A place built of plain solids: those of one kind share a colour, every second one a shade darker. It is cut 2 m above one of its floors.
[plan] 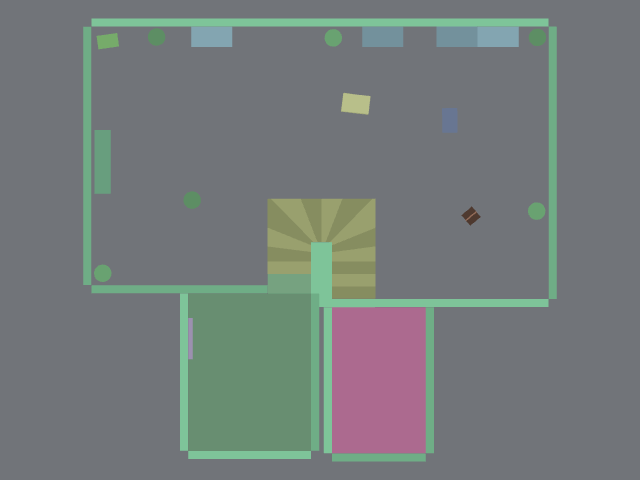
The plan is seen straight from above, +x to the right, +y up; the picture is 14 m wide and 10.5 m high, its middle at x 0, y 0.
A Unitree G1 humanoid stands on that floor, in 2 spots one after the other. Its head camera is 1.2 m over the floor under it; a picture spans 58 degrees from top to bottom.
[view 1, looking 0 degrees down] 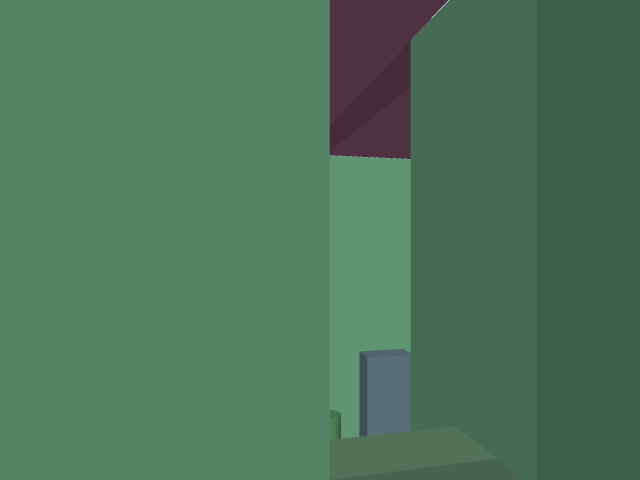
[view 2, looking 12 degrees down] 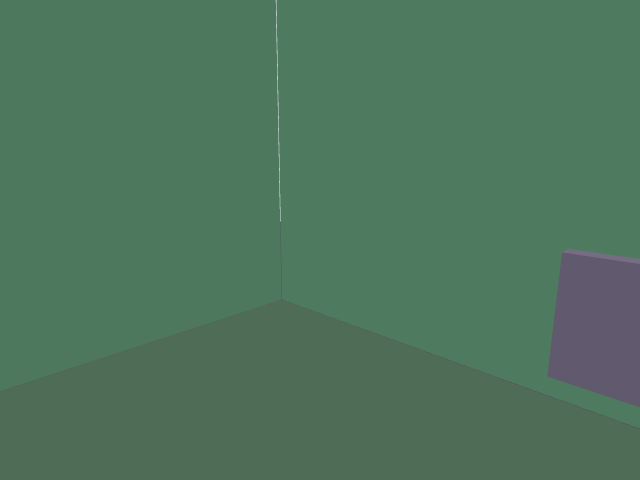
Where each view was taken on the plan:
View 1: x -1.68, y -3.27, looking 77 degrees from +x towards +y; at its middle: wall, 2.16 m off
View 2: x -0.71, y -2.09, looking -136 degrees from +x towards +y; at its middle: wall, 3.09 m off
